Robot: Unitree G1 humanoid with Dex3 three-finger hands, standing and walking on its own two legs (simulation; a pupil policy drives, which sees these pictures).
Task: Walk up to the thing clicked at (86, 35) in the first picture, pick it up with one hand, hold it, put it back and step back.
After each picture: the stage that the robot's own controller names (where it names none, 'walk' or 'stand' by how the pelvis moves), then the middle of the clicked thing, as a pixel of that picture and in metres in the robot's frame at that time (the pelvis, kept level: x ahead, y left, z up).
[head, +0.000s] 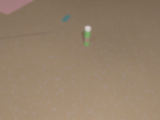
stand; (87, 36) +1.49 -0.10 -0.65
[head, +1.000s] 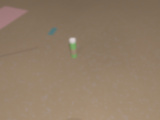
walk; (73, 48) +1.37 +0.17 -0.63
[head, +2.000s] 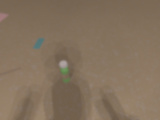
walk; (64, 72) +0.90 +0.21 -0.64
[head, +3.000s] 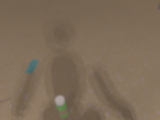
walk; (61, 107) +0.58 +0.20 -0.65
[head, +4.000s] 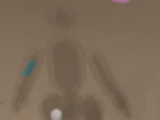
stand; out of the picture +0.44 +0.16 -0.64
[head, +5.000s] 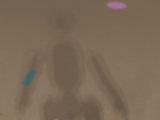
stand; out of the picture +0.41 +0.16 -0.66
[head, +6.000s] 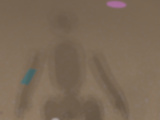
stand; out of the picture +0.42 +0.18 -0.66
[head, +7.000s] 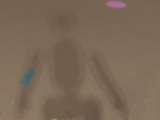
stand; out of the picture +0.41 +0.18 -0.66
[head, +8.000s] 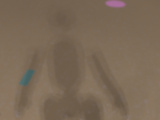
stand; out of the picture +0.40 +0.18 -0.66
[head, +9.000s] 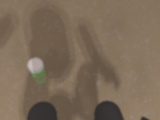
go down; (38, 72) +0.47 +0.19 -0.39
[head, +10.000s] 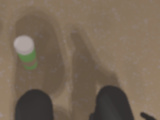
go down; (27, 55) +0.49 +0.20 -0.28
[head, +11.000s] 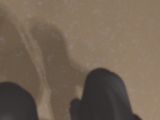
close in; out of the picture +0.48 +0.24 -0.17
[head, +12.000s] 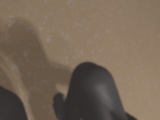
close; out of the picture +0.47 +0.27 -0.16
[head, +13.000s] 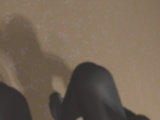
lift; out of the picture +0.44 +0.25 -0.17
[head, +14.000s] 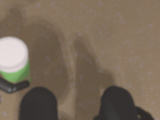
lift; (16, 69) +0.35 +0.21 -0.02
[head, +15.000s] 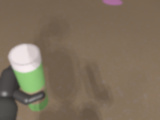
hold; (32, 82) +0.32 +0.15 +0.10
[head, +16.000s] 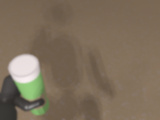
hold; (33, 89) +0.31 +0.16 +0.05
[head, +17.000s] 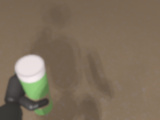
hold; (37, 89) +0.32 +0.15 +0.04
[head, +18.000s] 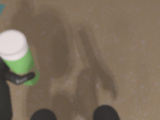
crouch; (22, 63) +0.40 +0.17 -0.02
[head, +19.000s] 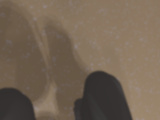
lower; out of the picture +0.49 +0.25 -0.09
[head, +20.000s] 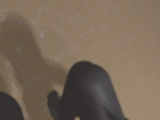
lower; out of the picture +0.46 +0.26 -0.17
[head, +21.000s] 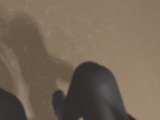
lower; out of the picture +0.45 +0.27 -0.17
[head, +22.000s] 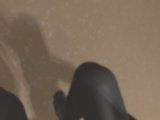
lower; out of the picture +0.46 +0.27 -0.16
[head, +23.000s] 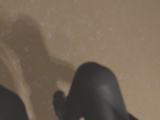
lower; out of the picture +0.44 +0.26 -0.17
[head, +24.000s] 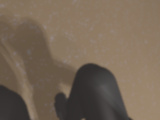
open; out of the picture +0.46 +0.24 -0.18
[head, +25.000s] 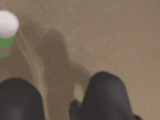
stand; (1, 39) +0.47 +0.21 -0.19
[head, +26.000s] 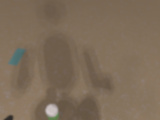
stand; (53, 116) +0.41 +0.14 -0.55
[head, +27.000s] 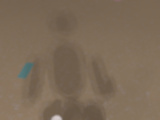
stand; out of the picture +0.41 +0.15 -0.60
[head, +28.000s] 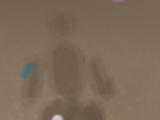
stand; out of the picture +0.41 +0.14 -0.60
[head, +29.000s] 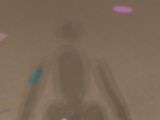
stand; out of the picture +0.44 +0.13 -0.65
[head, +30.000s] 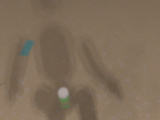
walk; (64, 98) +0.50 +0.12 -0.63
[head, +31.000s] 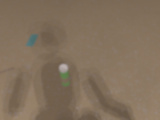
walk; (64, 75) +0.77 +0.16 -0.63
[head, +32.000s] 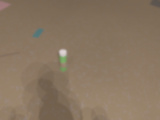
stand; (63, 60) +1.07 +0.14 -0.64
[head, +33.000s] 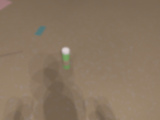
stand; (66, 58) +1.05 +0.15 -0.65
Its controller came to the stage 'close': yes
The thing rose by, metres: 0.69
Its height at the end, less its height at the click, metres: +0.00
